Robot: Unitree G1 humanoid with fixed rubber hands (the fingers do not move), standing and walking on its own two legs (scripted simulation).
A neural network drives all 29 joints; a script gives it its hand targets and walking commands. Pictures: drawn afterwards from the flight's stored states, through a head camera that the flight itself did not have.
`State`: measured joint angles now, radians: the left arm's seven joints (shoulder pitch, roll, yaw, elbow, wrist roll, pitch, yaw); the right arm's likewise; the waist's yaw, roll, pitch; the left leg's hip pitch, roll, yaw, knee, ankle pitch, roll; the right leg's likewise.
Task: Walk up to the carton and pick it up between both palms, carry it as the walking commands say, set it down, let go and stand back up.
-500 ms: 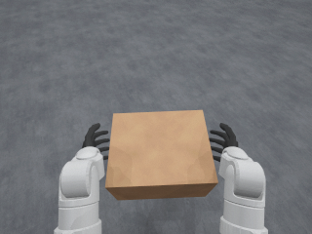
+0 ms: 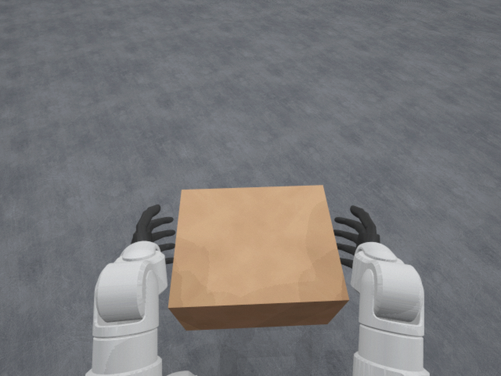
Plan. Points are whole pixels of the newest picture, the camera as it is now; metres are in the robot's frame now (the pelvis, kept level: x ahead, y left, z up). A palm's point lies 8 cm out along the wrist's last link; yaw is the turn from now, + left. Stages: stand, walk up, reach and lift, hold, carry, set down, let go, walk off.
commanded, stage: carry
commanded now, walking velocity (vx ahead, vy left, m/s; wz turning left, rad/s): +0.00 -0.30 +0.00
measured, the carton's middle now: (254, 257) +0.31 -0.02 -0.01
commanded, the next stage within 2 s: none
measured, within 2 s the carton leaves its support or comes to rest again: neither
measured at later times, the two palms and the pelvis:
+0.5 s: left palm (246, 305) +0.20 +0.00 +0.09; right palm (496, 281) +0.21 -0.32 +0.10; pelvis -0.08 -0.16 +0.01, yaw -1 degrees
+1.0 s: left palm out of the picture +0.10 -0.14 +0.07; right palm out of the picture +0.15 -0.45 +0.09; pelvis -0.15 -0.32 +0.01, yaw +5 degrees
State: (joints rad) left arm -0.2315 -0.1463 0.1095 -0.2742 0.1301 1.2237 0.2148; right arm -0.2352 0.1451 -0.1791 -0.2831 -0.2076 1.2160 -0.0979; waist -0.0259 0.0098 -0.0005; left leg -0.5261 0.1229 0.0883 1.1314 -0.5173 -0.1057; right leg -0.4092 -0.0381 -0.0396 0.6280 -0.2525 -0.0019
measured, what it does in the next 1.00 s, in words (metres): steps to the right: left foot, then right foot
